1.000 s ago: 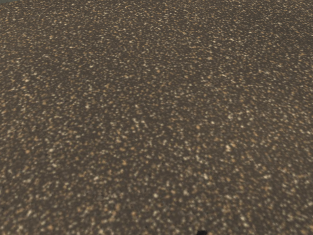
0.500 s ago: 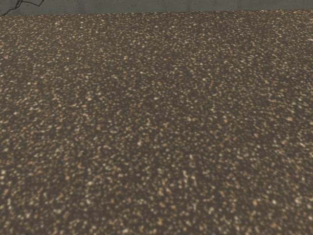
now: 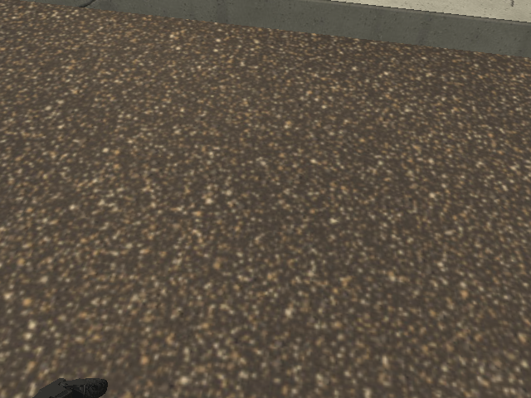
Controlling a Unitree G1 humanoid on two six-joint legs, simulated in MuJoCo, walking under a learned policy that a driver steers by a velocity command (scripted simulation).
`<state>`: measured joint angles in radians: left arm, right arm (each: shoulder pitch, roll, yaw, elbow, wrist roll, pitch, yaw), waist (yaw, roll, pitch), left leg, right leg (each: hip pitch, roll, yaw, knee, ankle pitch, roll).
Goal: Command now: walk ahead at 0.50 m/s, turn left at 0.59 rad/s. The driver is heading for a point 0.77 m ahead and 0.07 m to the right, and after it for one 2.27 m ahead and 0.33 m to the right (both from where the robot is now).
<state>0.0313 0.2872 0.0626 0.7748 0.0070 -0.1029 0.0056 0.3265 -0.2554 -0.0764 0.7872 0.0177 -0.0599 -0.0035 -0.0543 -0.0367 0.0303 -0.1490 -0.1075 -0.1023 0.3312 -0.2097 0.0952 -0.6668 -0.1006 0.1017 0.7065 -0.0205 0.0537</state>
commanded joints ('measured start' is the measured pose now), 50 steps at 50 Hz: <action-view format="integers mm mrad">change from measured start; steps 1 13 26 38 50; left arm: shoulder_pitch -102 143 86 121 109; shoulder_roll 48 71 64 59 68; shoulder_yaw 4 6 -19 -26 -21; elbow -88 -51 47 105 186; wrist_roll -12 4 -8 1 -5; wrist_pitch -16 -4 49 68 96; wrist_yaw -10 -35 -25 -10 9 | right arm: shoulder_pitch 22 28 -82 -120 -120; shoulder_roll -174 -175 -89 -94 -83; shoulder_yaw -44 -20 3 3 4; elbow -54 -79 -99 -81 -7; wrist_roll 5 -3 -37 -27 -25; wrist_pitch -8 35 86 48 50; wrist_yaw -10 -33 -36 -29 -31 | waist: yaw -16 89 27 68 73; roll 133 -4 -50 79 42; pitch -24 -188 -100 -74 -58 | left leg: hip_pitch -89 -506 29 -45 -38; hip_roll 198 89 154 173 153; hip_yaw -156 -75 43 2 25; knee -84 980 96 165 156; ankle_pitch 171 -334 116 236 247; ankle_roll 120 -133 -93 -67 -69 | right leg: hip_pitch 143 688 334 430 470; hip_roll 81 -228 -53 59 54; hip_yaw -62 279 21 -95 -91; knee -148 -313 -393 -242 -240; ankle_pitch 131 336 -169 -69 -48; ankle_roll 1 -308 -184 -74 -66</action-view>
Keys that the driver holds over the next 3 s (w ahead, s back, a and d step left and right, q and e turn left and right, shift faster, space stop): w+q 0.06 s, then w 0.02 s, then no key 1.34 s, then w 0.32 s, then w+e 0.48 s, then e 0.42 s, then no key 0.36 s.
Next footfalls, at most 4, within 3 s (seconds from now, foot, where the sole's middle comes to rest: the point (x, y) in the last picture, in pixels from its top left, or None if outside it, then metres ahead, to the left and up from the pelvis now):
0.16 right None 0.29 -0.14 -0.78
0.54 left None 0.27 0.10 -0.78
2.14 right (283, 322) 0.66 -0.09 -0.78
2.58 left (235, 247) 0.90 0.04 -0.78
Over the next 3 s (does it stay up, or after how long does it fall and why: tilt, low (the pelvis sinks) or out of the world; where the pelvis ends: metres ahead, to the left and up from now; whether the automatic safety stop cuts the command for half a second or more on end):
stays up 0.75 -0.04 -0.02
